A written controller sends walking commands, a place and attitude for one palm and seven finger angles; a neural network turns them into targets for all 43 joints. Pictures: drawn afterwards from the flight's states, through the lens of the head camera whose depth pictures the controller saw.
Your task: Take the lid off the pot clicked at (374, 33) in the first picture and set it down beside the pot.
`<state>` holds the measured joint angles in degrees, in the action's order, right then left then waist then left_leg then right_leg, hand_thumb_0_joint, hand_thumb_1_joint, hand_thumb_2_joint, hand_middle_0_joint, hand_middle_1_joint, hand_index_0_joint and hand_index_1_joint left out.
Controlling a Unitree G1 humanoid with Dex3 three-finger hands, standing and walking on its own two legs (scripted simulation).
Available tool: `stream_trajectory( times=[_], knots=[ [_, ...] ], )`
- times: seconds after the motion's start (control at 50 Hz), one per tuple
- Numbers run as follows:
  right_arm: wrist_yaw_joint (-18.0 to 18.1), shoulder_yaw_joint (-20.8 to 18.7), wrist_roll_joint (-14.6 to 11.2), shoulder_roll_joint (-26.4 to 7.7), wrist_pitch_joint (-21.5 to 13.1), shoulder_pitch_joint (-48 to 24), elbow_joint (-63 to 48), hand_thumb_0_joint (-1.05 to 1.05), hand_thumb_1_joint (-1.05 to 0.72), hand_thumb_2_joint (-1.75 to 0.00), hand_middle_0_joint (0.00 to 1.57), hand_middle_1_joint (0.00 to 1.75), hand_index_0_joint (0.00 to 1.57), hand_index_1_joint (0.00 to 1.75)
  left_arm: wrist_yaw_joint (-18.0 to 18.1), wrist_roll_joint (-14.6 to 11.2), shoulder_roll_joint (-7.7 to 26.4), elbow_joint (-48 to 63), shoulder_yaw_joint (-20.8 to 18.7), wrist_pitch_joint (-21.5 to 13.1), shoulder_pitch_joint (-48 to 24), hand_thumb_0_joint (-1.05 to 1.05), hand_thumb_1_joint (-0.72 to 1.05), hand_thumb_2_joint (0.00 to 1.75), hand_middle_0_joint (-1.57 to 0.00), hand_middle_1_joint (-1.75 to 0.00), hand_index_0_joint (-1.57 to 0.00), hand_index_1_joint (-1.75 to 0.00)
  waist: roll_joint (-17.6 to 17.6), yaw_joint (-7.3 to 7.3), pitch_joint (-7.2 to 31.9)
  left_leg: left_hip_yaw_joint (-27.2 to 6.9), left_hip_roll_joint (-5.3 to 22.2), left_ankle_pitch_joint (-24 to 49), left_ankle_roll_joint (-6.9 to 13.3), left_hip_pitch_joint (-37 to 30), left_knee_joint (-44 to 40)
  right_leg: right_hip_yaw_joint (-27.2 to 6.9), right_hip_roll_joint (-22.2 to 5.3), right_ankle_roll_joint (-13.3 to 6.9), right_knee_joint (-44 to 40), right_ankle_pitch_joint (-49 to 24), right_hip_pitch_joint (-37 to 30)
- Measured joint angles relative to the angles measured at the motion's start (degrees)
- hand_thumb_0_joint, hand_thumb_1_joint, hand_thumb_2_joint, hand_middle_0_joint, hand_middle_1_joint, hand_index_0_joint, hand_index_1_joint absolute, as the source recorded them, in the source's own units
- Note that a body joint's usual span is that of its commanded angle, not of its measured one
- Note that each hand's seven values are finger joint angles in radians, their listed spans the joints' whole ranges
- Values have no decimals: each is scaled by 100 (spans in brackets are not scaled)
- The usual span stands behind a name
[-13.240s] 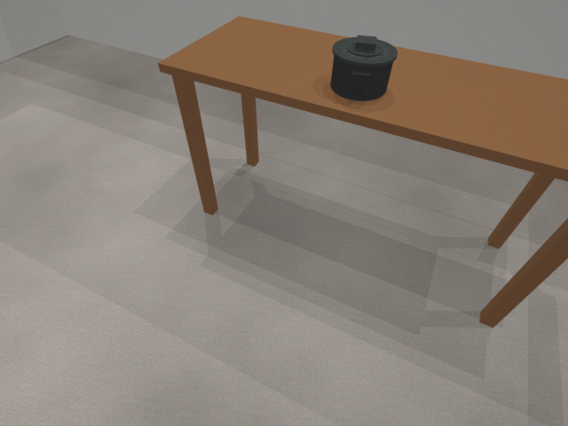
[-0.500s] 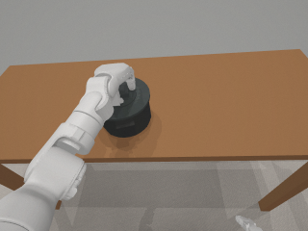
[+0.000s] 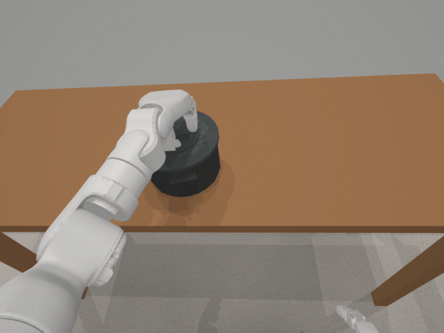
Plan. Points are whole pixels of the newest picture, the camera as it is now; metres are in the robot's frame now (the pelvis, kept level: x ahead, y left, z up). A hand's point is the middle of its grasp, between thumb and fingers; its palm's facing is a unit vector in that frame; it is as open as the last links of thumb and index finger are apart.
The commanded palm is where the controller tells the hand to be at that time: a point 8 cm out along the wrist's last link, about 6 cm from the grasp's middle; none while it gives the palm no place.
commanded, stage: close the fingers and squeeze the knob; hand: left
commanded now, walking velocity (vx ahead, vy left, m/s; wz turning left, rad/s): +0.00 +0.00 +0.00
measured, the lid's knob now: (173, 129) +0.48 +0.09 +0.11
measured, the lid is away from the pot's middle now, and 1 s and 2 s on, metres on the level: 0.01 0.00 0.01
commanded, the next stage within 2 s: lift the lid straight up in 0.20 s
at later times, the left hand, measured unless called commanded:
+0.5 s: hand (170, 132) +0.45 +0.09 +0.13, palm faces -0.32 -0.02 -0.95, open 7.4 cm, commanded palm +0.44 +0.11 +0.21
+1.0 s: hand (167, 116) +0.45 +0.09 +0.17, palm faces -0.31 -0.02 -0.95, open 7.3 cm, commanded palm +0.44 +0.10 +0.25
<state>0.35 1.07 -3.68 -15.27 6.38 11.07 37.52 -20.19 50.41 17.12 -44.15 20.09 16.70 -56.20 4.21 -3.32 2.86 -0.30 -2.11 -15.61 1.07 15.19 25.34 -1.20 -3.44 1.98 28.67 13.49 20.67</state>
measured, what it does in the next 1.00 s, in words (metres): stands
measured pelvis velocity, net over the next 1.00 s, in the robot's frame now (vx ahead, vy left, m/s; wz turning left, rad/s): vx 0.00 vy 0.00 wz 0.01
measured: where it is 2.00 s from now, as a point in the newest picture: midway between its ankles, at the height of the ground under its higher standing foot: outside the picture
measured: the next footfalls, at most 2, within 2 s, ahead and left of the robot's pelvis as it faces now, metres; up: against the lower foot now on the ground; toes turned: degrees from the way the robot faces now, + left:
none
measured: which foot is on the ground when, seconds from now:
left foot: down 0.00-1.00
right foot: down 0.00-1.00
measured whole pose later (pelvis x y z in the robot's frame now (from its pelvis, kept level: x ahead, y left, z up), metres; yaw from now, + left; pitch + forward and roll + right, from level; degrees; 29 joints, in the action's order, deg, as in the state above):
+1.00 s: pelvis +0.00 +0.00 +0.00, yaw +1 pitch +4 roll +1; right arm 0.7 1.0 -3.3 -15.5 2.6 11.1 38.4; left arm -24.2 49.4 18.7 -43.4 20.8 17.7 -61.2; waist 4.6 -3.1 2.1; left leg -0.9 -2.6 -14.6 1.2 13.9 24.1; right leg -0.7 -4.0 2.1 27.9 13.0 19.3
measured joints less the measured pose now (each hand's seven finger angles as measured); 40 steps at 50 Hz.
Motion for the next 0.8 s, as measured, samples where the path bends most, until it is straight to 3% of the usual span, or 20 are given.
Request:
stream_trajectory(
  times=[0.46, 0.8],
  knots=[
    [69, -56, 3, -30, -117, 218, 28, 1, -91, -90, 20, 29, 20, 30, 48, -17, 200, -5, -179, -118, 99, 0, 16, 98, -50, -79, -72, -93, -4, -125, -48, 88, 8, 62, 18, -56, -75, -88, 18, 15, -73, -94, -21],
    [51, -45, 21, -16, -369, 104, 74, 1, -91, -90, 20, 29, 20, 30, -220, -85, 243, 112, -6, 53, -204, 1, 15, 96, -51, -78, -75, -94, 51, -21, -48, -10, -24, 84, 15, -101, -115, 9, -26, 14, -96, -66, -100]
  ],
)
